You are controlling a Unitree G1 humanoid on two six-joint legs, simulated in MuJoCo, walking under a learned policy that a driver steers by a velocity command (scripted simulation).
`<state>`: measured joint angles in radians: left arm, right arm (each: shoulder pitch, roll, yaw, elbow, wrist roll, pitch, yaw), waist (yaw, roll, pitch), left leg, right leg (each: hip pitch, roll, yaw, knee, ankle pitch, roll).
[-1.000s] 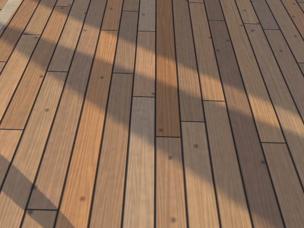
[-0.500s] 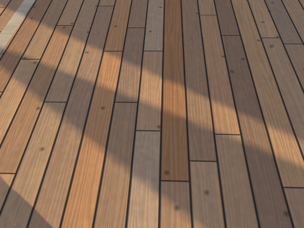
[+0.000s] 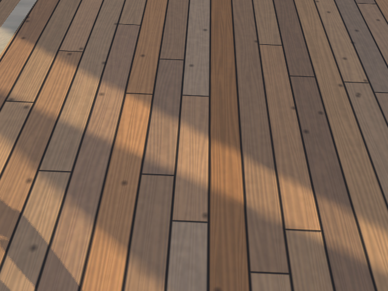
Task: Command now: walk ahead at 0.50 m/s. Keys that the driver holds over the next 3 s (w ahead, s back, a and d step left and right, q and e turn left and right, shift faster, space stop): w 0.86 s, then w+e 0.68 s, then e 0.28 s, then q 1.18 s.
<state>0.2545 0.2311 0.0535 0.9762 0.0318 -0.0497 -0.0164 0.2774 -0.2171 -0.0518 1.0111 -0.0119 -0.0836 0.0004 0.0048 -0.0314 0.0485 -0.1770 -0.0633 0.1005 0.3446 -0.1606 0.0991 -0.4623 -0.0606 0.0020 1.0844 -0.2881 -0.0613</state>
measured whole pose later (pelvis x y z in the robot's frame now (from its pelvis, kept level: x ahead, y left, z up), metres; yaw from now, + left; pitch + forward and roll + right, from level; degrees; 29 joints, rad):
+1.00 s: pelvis +0.55 -0.01 -0.01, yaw -2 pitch +0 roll +0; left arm 0.40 0.19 0.04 1.06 0.00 -0.07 0.01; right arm 0.10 -0.20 -0.05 0.91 -0.03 -0.08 0.01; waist 0.04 -0.02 0.06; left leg -0.36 -0.01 0.13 0.52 -0.17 0.09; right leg -0.21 0.02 -0.01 1.06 -0.41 -0.09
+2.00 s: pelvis +1.01 -0.13 -0.02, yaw -32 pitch +0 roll -1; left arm 0.31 0.27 0.06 0.89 0.01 -0.02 0.03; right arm 0.14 -0.24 -0.02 0.81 -0.03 -0.04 -0.01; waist 0.04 0.02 0.07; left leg -0.41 -0.01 0.03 0.53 -0.11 0.06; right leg -0.07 0.17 0.10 0.54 -0.41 -0.10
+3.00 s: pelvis +1.01 -0.12 -0.01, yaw +2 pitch +0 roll +0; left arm 0.22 0.31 0.06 0.77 0.02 0.05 0.02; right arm 0.17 -0.29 -0.06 0.73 0.00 0.04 0.02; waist 0.02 -0.05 0.08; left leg -0.23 -0.07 -0.02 0.51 -0.28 0.07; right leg -0.42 -0.04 -0.04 1.00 -0.49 0.03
